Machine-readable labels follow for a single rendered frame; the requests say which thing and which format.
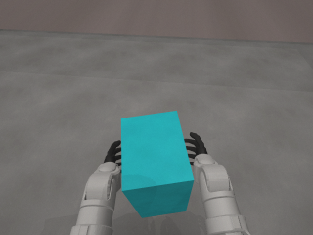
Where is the right robot hand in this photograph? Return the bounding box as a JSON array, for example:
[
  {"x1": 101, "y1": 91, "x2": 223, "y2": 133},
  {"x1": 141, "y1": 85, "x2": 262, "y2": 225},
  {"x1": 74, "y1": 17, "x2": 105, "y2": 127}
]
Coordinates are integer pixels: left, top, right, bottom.
[{"x1": 184, "y1": 132, "x2": 208, "y2": 165}]

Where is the left robot hand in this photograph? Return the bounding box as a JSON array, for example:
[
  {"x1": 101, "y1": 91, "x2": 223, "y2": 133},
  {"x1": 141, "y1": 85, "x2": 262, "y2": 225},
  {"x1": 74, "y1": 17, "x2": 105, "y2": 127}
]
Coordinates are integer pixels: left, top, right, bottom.
[{"x1": 104, "y1": 140, "x2": 122, "y2": 173}]

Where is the right robot forearm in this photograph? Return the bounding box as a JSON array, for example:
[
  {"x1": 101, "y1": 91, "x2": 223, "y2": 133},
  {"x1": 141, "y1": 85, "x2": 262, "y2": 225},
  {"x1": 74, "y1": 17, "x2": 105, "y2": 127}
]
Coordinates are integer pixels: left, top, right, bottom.
[{"x1": 193, "y1": 153, "x2": 251, "y2": 235}]

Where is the left robot forearm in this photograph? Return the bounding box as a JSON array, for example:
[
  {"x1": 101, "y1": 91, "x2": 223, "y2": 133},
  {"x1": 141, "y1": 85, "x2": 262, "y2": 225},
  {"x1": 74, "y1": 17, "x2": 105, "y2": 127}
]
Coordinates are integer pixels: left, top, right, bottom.
[{"x1": 70, "y1": 162, "x2": 121, "y2": 235}]

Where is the carton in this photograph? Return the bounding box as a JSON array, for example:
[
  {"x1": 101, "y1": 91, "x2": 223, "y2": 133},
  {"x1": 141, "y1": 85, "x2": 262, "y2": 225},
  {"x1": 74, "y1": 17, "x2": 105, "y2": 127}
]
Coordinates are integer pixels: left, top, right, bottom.
[{"x1": 121, "y1": 111, "x2": 194, "y2": 218}]

